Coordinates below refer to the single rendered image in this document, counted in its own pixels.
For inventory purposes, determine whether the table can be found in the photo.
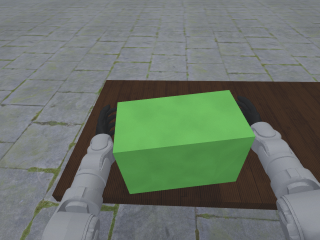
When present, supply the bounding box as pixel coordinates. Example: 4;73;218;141
52;80;320;210

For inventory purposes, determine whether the left robot upper arm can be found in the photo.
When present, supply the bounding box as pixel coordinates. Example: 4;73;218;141
43;211;100;240

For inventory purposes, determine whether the robot left forearm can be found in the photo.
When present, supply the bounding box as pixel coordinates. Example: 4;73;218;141
41;133;116;240

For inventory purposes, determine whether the right robot upper arm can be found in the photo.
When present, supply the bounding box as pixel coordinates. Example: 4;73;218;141
276;189;320;240

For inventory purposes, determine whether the robot right hand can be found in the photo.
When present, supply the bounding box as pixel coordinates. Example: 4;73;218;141
236;95;263;127

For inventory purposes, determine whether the carton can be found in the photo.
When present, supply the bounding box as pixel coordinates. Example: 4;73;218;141
113;90;256;194

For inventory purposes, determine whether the robot right forearm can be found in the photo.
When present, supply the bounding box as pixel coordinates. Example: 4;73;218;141
250;122;320;199

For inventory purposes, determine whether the robot left hand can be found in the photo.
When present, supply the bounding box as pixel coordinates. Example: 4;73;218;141
95;104;117;137

